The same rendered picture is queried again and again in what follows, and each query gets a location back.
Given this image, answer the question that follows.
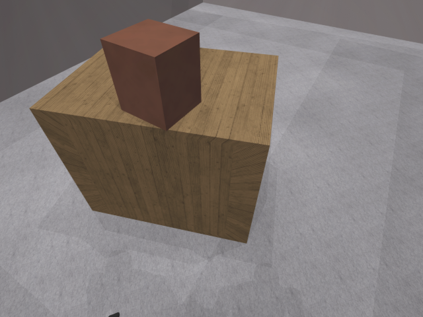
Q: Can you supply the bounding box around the pedestal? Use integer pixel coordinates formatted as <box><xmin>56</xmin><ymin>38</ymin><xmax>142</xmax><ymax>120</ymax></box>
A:
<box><xmin>30</xmin><ymin>48</ymin><xmax>278</xmax><ymax>243</ymax></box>

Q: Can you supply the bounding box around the carton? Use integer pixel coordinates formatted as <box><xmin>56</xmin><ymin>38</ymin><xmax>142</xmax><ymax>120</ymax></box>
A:
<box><xmin>100</xmin><ymin>19</ymin><xmax>202</xmax><ymax>131</ymax></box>

